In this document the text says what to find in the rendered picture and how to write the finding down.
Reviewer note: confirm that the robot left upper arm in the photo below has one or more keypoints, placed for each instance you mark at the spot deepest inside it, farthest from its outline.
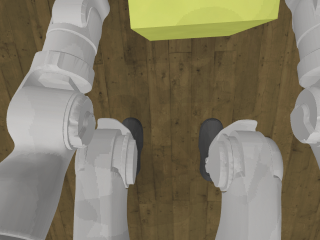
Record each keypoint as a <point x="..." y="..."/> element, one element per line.
<point x="47" y="126"/>

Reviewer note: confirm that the robot right upper arm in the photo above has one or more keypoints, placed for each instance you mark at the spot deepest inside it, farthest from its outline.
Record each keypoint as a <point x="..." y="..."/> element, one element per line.
<point x="305" y="119"/>

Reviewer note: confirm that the robot left foot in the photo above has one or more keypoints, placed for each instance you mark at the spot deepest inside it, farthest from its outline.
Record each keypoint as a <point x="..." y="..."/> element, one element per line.
<point x="136" y="129"/>

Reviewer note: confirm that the carton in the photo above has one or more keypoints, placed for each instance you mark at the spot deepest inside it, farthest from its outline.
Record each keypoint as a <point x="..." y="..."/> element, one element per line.
<point x="184" y="19"/>

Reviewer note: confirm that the right robot forearm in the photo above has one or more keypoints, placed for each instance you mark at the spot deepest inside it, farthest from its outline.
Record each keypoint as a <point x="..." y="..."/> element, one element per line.
<point x="306" y="27"/>

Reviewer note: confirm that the robot right thigh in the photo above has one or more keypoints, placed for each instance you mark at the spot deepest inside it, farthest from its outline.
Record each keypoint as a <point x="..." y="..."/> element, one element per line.
<point x="251" y="208"/>

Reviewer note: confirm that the left robot forearm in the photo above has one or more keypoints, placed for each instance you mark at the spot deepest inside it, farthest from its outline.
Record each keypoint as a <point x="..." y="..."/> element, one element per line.
<point x="72" y="39"/>

